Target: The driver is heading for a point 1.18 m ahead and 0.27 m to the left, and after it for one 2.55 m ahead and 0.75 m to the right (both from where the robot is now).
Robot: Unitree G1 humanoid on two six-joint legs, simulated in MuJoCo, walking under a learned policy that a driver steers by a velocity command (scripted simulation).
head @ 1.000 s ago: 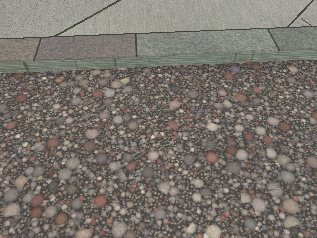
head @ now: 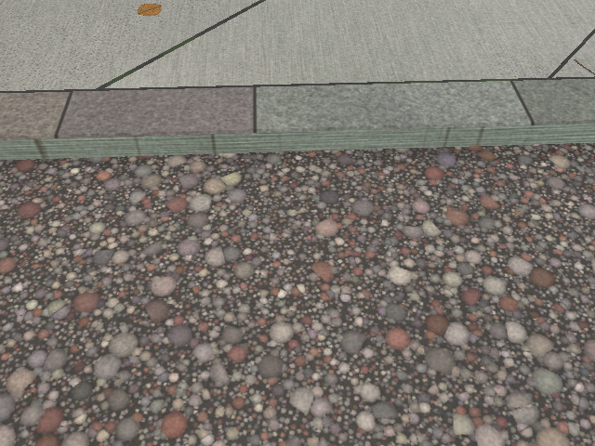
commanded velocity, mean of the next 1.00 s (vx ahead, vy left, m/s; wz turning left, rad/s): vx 0.41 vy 0.00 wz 0.00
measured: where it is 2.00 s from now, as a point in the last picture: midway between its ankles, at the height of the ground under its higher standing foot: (262, 262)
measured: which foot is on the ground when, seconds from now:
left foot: down 0.00-0.02, up 0.04-0.26, down 0.28-0.84, up 0.86-1.00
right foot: down 0.00-0.28, up 0.30-0.80, down 0.82-1.00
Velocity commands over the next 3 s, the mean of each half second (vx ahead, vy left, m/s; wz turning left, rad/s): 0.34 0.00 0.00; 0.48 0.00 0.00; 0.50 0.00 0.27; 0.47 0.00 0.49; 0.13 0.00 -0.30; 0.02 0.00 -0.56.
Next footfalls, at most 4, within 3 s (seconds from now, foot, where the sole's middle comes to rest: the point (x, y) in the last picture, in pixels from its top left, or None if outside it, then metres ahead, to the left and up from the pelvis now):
0.28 left None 0.17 0.17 -0.77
0.82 right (340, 431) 0.54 -0.06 -0.77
1.38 left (237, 313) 0.84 0.19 -0.77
1.88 right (283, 219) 1.18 0.08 -0.77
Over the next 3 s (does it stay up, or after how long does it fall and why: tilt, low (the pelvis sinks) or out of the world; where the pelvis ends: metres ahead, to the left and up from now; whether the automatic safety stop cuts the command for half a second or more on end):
stays up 1.13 0.15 0.01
